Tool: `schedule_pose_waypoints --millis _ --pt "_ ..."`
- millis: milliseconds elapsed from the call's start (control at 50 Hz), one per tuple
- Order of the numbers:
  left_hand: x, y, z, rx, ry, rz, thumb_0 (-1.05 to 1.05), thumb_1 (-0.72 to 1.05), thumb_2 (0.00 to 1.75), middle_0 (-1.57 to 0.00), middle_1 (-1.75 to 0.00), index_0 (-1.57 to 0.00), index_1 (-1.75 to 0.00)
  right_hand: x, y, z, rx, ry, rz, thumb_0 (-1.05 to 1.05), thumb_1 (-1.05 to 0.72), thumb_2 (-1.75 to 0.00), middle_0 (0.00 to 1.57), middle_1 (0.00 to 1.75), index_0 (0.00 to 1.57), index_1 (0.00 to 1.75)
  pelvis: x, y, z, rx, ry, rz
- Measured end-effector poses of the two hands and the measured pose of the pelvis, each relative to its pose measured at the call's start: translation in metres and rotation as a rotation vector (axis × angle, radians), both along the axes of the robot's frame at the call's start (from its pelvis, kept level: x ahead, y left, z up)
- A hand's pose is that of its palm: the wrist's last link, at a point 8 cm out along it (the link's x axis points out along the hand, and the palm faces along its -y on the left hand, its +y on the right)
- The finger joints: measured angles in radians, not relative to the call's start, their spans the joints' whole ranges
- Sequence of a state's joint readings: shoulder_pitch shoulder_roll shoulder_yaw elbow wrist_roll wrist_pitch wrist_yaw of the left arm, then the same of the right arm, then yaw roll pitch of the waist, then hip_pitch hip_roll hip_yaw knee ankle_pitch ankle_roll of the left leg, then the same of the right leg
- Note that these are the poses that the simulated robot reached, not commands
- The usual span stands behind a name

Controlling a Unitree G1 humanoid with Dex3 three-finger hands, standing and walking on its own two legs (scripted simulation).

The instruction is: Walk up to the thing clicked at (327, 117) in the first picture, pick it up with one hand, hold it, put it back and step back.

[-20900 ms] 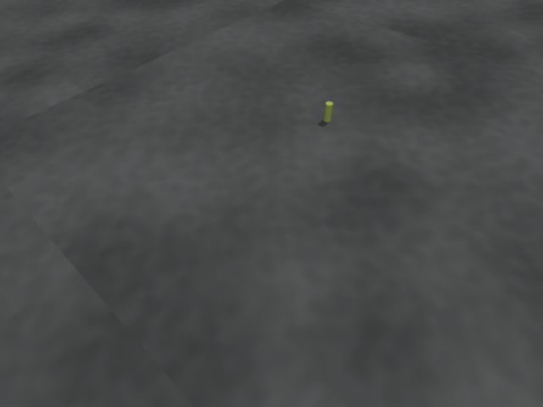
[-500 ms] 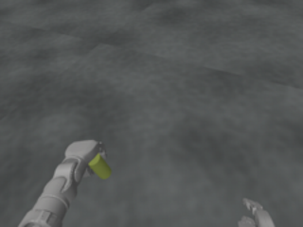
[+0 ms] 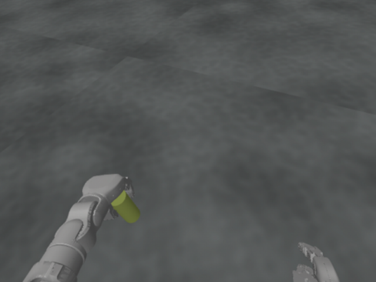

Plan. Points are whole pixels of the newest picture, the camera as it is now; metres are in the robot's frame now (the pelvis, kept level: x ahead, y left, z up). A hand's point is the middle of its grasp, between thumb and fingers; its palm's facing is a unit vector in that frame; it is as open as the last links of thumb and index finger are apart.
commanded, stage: hold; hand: left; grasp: from above
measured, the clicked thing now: (125, 206) +0.31 +0.20 -0.07
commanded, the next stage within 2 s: crouch in 0.20 s
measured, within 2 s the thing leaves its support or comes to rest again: neither
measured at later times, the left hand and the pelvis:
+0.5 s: hand (110, 208) +0.29 +0.23 -0.04, palm faces -0.47 -0.05 -0.88, open 7.3 cm; pelvis +0.00 +0.00 +0.00, yaw +0 degrees
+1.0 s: hand (131, 219) +0.35 +0.25 -0.25, palm faces -0.43 +0.04 -0.90, open 7.3 cm; pelvis -0.04 +0.01 -0.14, yaw +1 degrees
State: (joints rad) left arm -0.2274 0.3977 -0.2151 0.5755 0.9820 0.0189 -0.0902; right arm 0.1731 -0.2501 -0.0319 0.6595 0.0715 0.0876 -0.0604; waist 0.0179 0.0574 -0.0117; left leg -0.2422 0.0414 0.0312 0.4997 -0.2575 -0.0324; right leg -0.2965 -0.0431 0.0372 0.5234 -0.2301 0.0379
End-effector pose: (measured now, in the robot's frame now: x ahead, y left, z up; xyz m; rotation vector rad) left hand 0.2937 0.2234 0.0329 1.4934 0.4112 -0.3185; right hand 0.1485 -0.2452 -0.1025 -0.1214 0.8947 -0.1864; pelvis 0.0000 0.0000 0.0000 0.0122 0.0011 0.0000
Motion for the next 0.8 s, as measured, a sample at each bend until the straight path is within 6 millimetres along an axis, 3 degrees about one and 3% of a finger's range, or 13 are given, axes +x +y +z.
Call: schedule_pose_waypoints --millis 340,480,660,800 --pt "0.002 0.006 0.001 0.004 0.006 -0.001 0.08 0.40 0.40 -0.91 -0.63 -0.81 -0.49 -0.007 0.002 0.000 -0.005 0.028 -0.009 0.01 -0.92 -0.91 0.20 0.30 0.20 0.30 0.000 0.003 0.002 -0.002 -0.005 -0.001" --pt "0.002 0.007 -0.010 0.004 0.015 -0.007 0.08 0.41 0.39 -0.92 -0.64 -0.81 -0.49 -0.009 0.003 -0.001 -0.008 0.038 -0.010 0.01 -0.91 -0.90 0.20 0.30 0.20 0.30 -0.001 0.004 0.001 -0.002 0.005 0.003" --pt "0.004 0.010 -0.061 0.032 0.029 -0.032 0.09 0.41 0.39 -0.96 -0.65 -0.81 -0.49 -0.028 -0.006 -0.016 -0.048 0.117 -0.004 0.00 -0.91 -0.90 0.20 0.30 0.20 0.30 -0.008 0.003 -0.012 -0.008 0.092 0.018" --pt "0.024 0.013 -0.122 0.080 -0.008 -0.050 0.09 0.42 0.38 -0.97 -0.66 -0.81 -0.49 -0.068 -0.023 -0.058 -0.107 0.233 -0.020 0.00 -0.91 -0.90 0.20 0.30 0.20 0.30 -0.021 0.005 -0.054 -0.025 0.240 0.027"
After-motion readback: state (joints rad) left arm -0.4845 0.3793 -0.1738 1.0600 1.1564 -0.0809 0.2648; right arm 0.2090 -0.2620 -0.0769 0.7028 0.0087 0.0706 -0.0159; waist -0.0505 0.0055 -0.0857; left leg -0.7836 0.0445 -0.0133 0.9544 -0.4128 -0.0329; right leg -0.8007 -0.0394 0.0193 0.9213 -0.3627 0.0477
